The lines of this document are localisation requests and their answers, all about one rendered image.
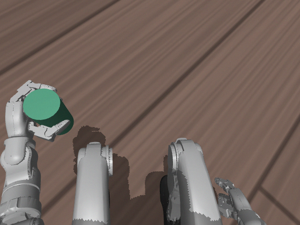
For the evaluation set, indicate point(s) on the left robot arm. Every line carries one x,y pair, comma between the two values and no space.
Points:
20,203

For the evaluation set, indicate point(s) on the left robot hand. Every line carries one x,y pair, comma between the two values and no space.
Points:
19,124

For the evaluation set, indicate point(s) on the can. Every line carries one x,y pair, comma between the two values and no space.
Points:
46,108

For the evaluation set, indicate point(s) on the right robot foot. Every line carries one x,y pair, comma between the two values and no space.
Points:
164,198

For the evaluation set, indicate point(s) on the right robot arm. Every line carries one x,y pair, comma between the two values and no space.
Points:
249,217

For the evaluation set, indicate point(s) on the right robot hand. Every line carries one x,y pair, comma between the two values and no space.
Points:
230,206

